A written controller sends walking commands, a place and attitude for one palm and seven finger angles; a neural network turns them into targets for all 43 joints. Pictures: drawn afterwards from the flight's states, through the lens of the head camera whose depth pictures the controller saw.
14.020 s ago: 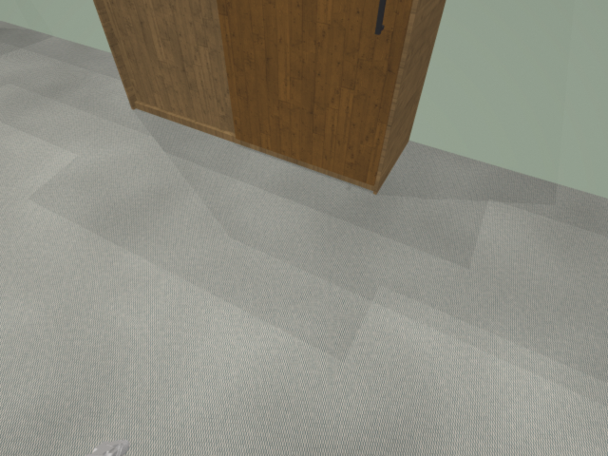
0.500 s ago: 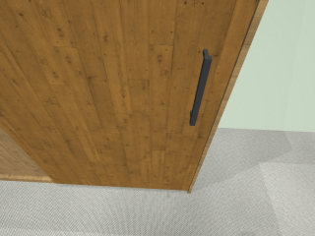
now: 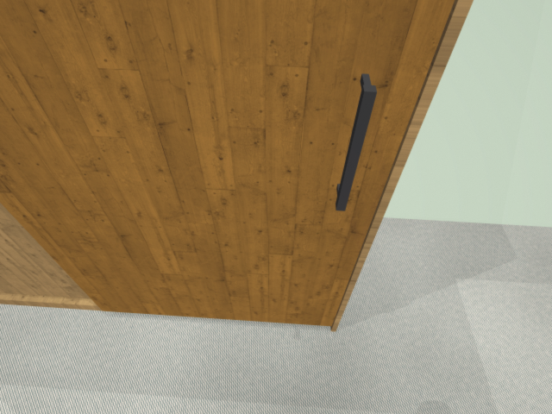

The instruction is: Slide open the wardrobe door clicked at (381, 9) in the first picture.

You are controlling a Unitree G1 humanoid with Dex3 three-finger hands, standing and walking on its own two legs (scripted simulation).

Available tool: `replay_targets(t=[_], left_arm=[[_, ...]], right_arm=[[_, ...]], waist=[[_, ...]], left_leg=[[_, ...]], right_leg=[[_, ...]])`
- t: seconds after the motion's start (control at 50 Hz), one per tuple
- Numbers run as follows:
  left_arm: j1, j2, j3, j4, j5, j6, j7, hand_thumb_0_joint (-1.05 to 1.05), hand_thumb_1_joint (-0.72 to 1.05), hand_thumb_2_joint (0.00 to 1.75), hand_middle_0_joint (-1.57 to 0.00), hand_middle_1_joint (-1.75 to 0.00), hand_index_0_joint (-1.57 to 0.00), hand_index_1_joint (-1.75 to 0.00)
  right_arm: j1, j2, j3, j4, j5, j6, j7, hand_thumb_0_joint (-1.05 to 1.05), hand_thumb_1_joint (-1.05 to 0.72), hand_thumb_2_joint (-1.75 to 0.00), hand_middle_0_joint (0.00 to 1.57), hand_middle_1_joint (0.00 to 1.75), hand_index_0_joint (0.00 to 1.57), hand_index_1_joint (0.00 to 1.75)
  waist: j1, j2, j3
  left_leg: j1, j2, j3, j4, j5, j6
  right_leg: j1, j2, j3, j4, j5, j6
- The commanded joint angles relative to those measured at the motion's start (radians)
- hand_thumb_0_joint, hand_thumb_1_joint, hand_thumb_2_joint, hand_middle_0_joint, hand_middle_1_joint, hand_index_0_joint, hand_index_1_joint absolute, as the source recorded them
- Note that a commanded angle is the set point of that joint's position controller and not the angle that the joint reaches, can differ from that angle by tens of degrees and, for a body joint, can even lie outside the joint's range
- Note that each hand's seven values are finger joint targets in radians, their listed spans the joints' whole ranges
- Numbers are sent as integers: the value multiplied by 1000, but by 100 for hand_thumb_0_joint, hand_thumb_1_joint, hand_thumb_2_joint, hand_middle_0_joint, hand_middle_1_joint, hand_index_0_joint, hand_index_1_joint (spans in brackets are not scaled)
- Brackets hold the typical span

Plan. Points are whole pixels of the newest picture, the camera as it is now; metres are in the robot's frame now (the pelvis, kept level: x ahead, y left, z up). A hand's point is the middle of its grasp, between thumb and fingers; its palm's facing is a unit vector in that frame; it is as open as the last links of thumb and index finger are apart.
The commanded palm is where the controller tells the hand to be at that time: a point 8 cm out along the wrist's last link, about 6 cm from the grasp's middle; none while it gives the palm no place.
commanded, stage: come to a stop and stand still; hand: right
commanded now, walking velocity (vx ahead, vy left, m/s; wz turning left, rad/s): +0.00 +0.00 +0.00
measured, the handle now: (351, 150) +0.50 -0.08 +0.12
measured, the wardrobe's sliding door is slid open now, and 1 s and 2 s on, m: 0.00 0.00 0.00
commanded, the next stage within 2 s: look again from close up in 0.08 s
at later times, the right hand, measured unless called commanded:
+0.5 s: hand out of the picture +0.03 -0.16 -0.18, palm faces -0.02 +0.98 -0.18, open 7.4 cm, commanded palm none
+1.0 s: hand out of the picture +0.04 -0.17 -0.17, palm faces -0.03 +0.98 -0.20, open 7.4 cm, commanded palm none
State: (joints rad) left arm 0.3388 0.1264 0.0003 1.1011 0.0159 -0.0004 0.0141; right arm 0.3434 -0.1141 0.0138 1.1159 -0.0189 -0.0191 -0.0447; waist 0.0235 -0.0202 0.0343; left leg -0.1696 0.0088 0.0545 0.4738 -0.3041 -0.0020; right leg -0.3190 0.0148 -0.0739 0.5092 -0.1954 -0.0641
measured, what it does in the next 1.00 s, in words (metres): stands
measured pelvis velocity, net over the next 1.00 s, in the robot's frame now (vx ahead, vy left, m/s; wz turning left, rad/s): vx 0.03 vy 0.01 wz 0.04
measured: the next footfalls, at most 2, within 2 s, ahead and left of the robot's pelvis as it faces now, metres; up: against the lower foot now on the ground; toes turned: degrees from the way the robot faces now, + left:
none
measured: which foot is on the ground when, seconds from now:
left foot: down 0.00-1.00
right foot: down 0.00-1.00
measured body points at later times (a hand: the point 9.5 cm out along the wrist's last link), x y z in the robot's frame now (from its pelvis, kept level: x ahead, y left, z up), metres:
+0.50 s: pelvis +0.02 +0.00 +0.00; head +0.03 +0.00 +0.45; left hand +0.04 +0.24 -0.15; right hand +0.03 -0.22 -0.16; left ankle -0.03 +0.13 -0.74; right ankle +0.05 -0.07 -0.74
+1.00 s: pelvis +0.03 +0.01 +0.00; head +0.04 +0.00 +0.45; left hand +0.04 +0.24 -0.15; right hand +0.04 -0.23 -0.16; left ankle -0.03 +0.13 -0.74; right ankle +0.05 -0.07 -0.74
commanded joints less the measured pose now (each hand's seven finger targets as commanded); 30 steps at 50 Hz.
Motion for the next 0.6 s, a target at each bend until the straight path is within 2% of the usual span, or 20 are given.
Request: replay_targets(t=[0.0, 0.04, 0.06, 0.14, 0.16, 0.24, 0.34, 0.36, 0.44, 0.48, 0.54, 0.56, 0.58], left_arm=[[32, 99, 12, -82, 2, -23, 1, 0, 90, 90, -20, -30, -20, -30], [32, 108, 13, -86, -1, -26, 3, 0, 90, 90, -20, -30, -20, -30], [30, 105, 12, -87, -1, -30, 3, 0, 90, 90, -20, -30, -20, -30], [21, 123, 11, -76, -4, -32, 4, 0, 90, 90, -20, -30, -20, -30], [17, 119, 8, -72, -4, -36, 4, 0, 90, 90, -20, -30, -20, -30], [-7, 137, 8, -67, -4, -34, 5, 0, 90, 90, -20, -30, -20, -30], [-28, 148, 8, -66, -4, -37, 6, 0, 90, 90, -20, -30, -20, -30], [-30, 143, 8, -67, -4, -39, 8, 0, 90, 90, -20, -30, -20, -30], [-45, 152, 9, -60, -5, -39, 9, 0, 90, 90, -20, -30, -20, -30], [-49, 155, 9, -54, -6, -42, 11, 0, 90, 90, -20, -30, -20, -30], [-59, 155, 9, -48, -6, -39, 12, 0, 90, 90, -20, -30, -20, -30], [-57, 152, 10, -47, -7, -39, 12, 0, 90, 90, -20, -30, -20, -30], [-61, 158, 10, -44, -7, -39, 13, 0, 90, 90, -20, -30, -20, -30]], right_arm=[[79, -99, -14, -52, 1, -24, -7, 0, -90, -90, 20, 30, 20, 30], [72, -83, -9, -53, 1, -21, -6, 0, -90, -90, 20, 30, 20, 30], [71, -85, -8, -53, -1, -23, -6, 0, -90, -90, 20, 30, 20, 30], [68, -92, -6, -56, 1, -20, -7, 0, -90, -90, 20, 30, 20, 30], [71, -96, -6, -57, 0, -22, -7, 0, -90, -90, 20, 30, 20, 30], [70, -116, -9, -63, 3, -14, -6, 0, -90, -90, 20, 30, 20, 30], [58, -135, -11, -69, 3, -12, -3, 0, -90, -90, 20, 30, 20, 30], [62, -139, -13, -72, 0, -14, -4, 0, -90, -90, 20, 30, 20, 30], [47, -146, -14, -73, 3, -10, -2, 0, -90, -90, 20, 30, 20, 30], [43, -153, -16, -73, 3, -11, -3, 0, -90, -90, 20, 30, 20, 30], [38, -154, -15, -68, 4, -7, -1, 0, -90, -90, 20, 30, 20, 30], [36, -158, -15, -72, 2, -9, -2, 0, -90, -90, 20, 30, 20, 30], [32, -156, -16, -69, 2, -8, -2, 0, -90, -90, 20, 30, 20, 30]], waist=[[-7, -24, -21], [-9, 34, 5], [-12, 30, 14], [-12, 106, 70], [-17, 87, 69], [-20, 45, 75], [-23, 16, 33], [-26, 36, 19], [-25, 25, 4], [-26, 19, -16], [-28, 11, -5], [-29, 35, 4], [-27, 29, 0]], left_leg=[[-90, 67, -90, -52, -69, 71], [-101, 61, -88, -45, -55, 64], [-91, 62, -87, -41, -17, 60], [-112, 70, -101, -64, 2, 52], [-103, 76, -99, -62, 48, 50], [-106, 76, -107, -73, 22, 45], [-76, 83, -112, -80, 81, 41], [-59, 84, -111, -80, 119, 40], [-52, 88, -117, -86, 132, 38], [-29, 93, -114, -82, 179, 36], [-37, 93, -114, -91, 164, 34], [-28, 91, -115, -94, 189, 34], [-28, 93, -117, -93, 192, 34]], right_leg=[[36, -105, 171, -105, -118, 9], [32, -116, 181, -122, -112, 1], [26, -116, 180, -122, -63, -2], [42, -114, 163, -131, -25, -2], [51, -113, 149, -124, 30, -3], [73, -116, 146, -152, -8, 1], [111, -118, 125, -140, 59, 5], [120, -120, 121, -126, 101, 3], [140, -121, 116, -125, 120, 7], [152, -124, 109, -112, 178, 6], [157, -126, 107, -118, 162, 9], [149, -126, 108, -110, 180, 7], [153, -127, 106, -114, 181, 8]])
